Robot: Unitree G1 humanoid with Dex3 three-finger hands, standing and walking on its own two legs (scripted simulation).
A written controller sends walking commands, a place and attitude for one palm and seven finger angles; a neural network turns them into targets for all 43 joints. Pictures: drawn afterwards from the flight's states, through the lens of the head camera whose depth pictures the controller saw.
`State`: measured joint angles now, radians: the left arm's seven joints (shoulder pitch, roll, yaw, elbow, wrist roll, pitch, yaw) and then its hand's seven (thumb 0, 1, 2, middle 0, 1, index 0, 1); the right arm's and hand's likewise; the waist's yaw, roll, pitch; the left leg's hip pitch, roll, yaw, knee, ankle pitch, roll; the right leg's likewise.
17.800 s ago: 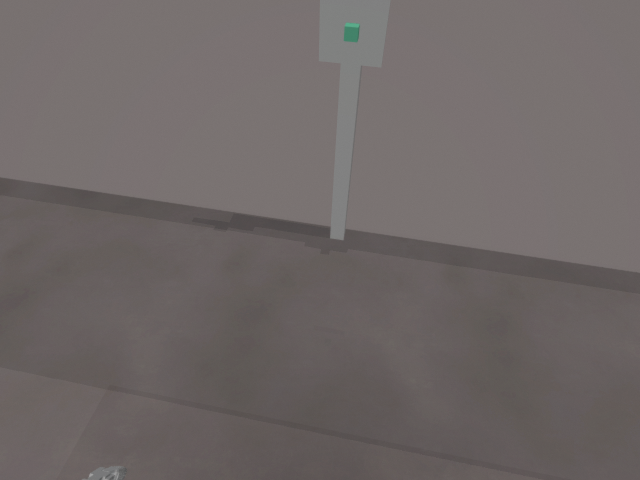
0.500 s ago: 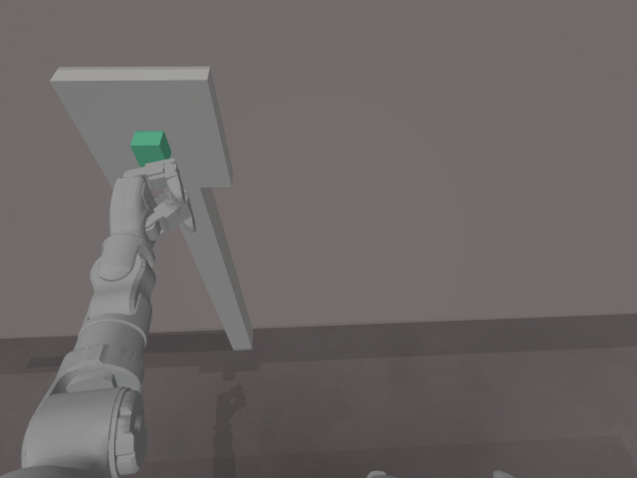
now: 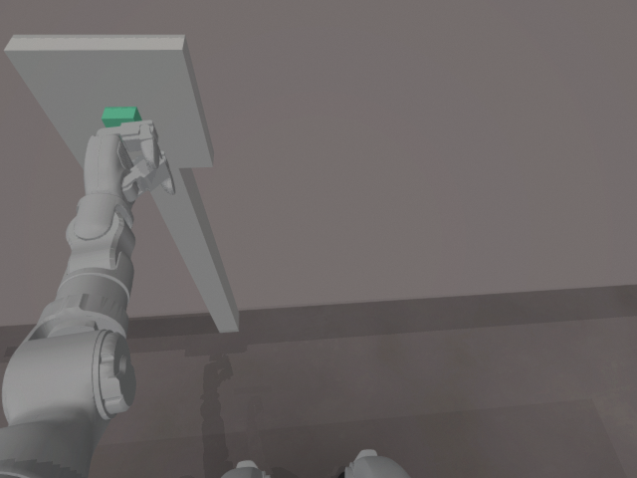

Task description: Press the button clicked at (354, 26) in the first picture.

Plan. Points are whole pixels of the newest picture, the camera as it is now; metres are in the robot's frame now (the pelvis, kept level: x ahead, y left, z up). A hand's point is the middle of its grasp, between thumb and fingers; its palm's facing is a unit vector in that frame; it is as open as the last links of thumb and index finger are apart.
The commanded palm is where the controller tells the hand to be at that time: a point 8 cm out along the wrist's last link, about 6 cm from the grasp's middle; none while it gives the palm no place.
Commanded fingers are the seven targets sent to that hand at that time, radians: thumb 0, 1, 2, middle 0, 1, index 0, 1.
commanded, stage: press the button with the knuckle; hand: left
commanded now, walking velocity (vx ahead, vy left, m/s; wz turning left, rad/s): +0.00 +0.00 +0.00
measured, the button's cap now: (125, 120) +0.53 +0.22 +0.13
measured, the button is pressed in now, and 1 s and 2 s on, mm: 7 0 0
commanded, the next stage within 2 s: hold the button down briefly in 0.20 s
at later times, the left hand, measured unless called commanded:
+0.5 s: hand (162, 163) +0.48 +0.18 +0.10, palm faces +0.04 -1.00 -0.02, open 3.6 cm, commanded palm +0.49 +0.23 +0.10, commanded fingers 0.00 0.90 0.90 -1.30 -1.50 -1.30 -1.50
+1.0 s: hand (162, 172) +0.47 +0.18 +0.10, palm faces +0.05 -1.00 +0.00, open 3.4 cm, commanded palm +0.43 +0.23 +0.10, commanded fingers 0.00 0.90 0.90 -1.30 -1.50 -1.30 -1.50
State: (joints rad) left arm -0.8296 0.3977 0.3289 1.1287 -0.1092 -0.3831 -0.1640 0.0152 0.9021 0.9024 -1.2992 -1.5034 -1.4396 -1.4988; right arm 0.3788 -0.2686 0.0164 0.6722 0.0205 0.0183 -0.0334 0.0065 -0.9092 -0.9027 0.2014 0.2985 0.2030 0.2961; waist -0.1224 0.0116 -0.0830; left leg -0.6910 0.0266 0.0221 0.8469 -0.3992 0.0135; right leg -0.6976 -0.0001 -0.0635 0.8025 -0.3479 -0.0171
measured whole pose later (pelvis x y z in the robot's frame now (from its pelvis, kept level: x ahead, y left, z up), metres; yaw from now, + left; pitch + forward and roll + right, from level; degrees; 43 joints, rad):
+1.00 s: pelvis -0.02 +0.01 -0.01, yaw -1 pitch +14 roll -2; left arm -0.85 0.41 0.34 1.13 -0.11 -0.37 -0.14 0.02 0.90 0.90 -1.30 -1.50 -1.45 -1.50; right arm 0.41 -0.27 0.03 0.63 0.01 -0.01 -0.02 0.01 -0.91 -0.90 0.20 0.30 0.20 0.30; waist -0.15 0.01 -0.09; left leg -0.75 0.03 0.03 0.89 -0.39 0.03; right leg -0.76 0.00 -0.05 0.83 -0.32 -0.01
